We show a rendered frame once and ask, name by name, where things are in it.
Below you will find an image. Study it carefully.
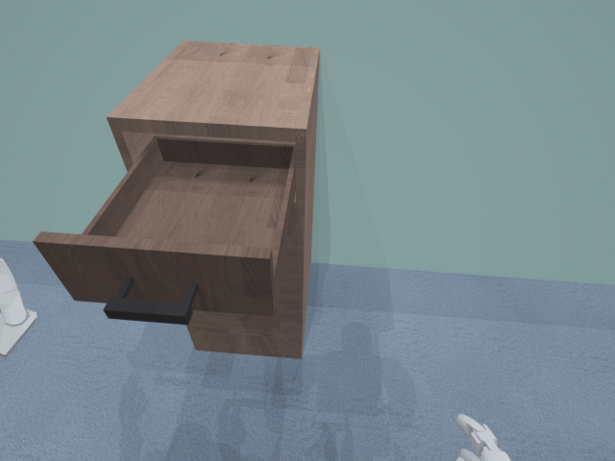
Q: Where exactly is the right robot hand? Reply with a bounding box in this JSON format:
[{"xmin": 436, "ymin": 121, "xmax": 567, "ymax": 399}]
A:
[{"xmin": 456, "ymin": 414, "xmax": 511, "ymax": 461}]

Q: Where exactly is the handle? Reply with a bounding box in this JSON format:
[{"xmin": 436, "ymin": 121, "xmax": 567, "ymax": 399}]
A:
[{"xmin": 103, "ymin": 278, "xmax": 199, "ymax": 325}]

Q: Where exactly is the drawer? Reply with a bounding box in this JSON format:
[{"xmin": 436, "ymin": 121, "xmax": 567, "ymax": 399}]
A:
[{"xmin": 33, "ymin": 136, "xmax": 296, "ymax": 317}]

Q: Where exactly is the left robot hand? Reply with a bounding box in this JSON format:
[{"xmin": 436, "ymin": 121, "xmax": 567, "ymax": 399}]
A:
[{"xmin": 0, "ymin": 258, "xmax": 37, "ymax": 359}]

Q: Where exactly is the cabinet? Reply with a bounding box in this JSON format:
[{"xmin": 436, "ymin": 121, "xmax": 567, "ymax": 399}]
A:
[{"xmin": 107, "ymin": 40, "xmax": 320, "ymax": 359}]

